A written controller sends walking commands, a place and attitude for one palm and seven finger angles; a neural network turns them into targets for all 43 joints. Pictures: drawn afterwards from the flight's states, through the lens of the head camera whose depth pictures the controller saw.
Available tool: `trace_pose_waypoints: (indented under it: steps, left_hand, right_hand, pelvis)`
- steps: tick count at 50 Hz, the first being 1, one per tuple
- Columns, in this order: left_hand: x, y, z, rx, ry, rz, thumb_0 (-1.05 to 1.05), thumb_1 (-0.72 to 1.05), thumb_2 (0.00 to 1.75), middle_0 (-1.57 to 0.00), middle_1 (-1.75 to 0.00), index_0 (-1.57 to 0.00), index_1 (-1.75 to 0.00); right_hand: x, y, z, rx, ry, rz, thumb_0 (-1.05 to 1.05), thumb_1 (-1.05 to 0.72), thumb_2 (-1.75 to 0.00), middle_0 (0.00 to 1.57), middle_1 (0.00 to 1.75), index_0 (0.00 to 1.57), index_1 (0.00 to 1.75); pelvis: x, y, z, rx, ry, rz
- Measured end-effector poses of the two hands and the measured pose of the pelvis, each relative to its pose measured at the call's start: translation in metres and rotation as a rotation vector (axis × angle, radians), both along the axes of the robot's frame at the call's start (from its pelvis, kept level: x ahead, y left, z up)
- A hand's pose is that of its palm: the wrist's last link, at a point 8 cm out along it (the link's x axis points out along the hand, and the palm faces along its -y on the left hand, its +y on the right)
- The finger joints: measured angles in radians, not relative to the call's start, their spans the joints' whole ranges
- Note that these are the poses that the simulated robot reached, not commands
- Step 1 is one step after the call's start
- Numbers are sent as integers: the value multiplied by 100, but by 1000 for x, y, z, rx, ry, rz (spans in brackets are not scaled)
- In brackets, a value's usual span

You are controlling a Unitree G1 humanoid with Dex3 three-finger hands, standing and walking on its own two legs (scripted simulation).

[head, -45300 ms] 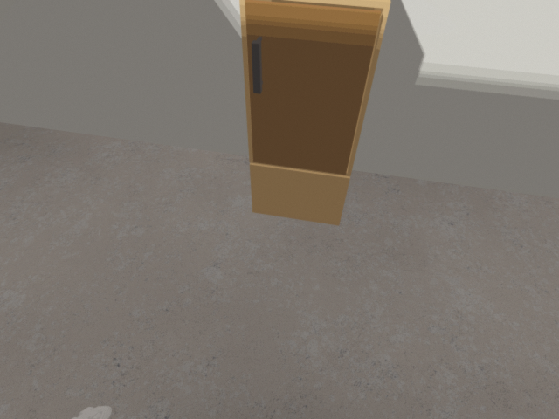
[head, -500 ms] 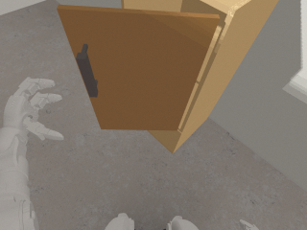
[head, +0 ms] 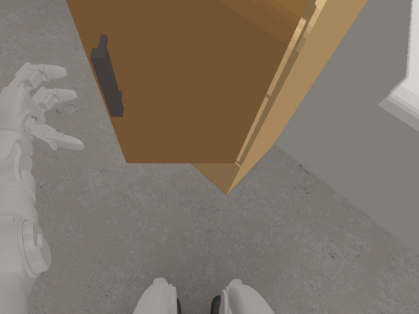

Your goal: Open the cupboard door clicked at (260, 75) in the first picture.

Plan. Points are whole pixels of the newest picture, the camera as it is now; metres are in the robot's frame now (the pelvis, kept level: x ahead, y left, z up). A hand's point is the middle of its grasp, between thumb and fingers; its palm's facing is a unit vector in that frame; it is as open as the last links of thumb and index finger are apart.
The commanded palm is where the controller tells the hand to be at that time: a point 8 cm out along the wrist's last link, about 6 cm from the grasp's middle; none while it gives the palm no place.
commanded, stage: move the hooked fingers beside the handle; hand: left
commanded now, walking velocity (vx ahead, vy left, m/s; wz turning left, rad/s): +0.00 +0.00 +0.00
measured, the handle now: (111, 78) +0.55 +0.19 +0.06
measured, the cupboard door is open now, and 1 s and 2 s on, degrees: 45 45 45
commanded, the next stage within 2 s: slide the fingers in behind the handle in 1.04 s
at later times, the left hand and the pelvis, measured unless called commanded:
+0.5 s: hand (74, 92) +0.52 +0.25 +0.05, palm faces +0.01 -1.00 -0.01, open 14.0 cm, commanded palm +0.50 +0.29 +0.06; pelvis +0.01 +0.00 +0.00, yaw -2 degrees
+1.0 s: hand (71, 98) +0.49 +0.25 +0.06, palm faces +0.02 -1.00 -0.01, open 14.0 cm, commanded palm +0.48 +0.28 +0.06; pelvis +0.01 +0.00 +0.00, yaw -1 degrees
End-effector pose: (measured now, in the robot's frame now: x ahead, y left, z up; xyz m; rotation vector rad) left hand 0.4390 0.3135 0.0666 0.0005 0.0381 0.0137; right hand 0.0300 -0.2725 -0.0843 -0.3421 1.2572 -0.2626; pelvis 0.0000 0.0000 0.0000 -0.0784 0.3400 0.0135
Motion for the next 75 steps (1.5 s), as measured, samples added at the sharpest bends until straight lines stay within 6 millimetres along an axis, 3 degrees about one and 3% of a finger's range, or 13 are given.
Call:
trace_pose_waypoints:
  steps: [18, 26, 41, 47, 60, 67, 75]
  left_hand:
    - [62, -10, -5, 7, 11, -5, -1, -50, 30, -30, -120, -30, -120]
    - [57, -7, -12, 13, 24, 2, -1, -50, 30, -30, -120, -30, -120]
    - [35, -8, -3, 2, 14, 2, -1, -50, 30, -30, -120, -30, -120]
    - [32, -12, -2, 8, -1, 6, -1, -50, 30, -30, -120, -30, -120]
    - [33, -7, -3, 19, 9, 11, -1, -50, 30, -30, -120, -30, -120]
    - [41, -19, -4, -1, -2, -15, -1, -50, 30, -30, -120, -30, -120]
    - [44, -30, -9, -2, 1, 1, -1, -50, 30, -30, -120, -29, -120]
  right_hand:
    - [-52, 10, 0, 1, 182, -102, 1, -90, -90, 20, 30, 20, 30]
    - [-50, 13, 4, 20, 194, -121, 1, -90, -90, 20, 30, 20, 30]
    - [-1, 2, 2, 16, 83, -47, 1, -90, -90, 20, 30, 20, 30]
    - [7, -1, -1, 14, 47, -31, 1, -90, -90, 20, 30, 20, 30]
    - [-18, -2, -4, 12, 89, -50, 1, -90, -90, 20, 30, 20, 30]
    - [-35, -1, -4, 11, 143, -73, 1, -90, -90, 20, 30, 20, 30]
    - [-36, 4, -2, 25, 132, -97, 1, -90, -90, 20, 30, 20, 30]
  pelvis:
    - [8, 5, -7, -16, 79, -23]
    - [15, 4, -3, -15, 76, -33]
    - [17, -1, 1, -12, 39, -12]
    - [13, -3, -1, -9, 34, -12]
    - [5, -6, -5, -10, 40, -11]
    - [6, -5, -6, -11, 51, -13]
    - [10, -2, -4, -9, 49, -25]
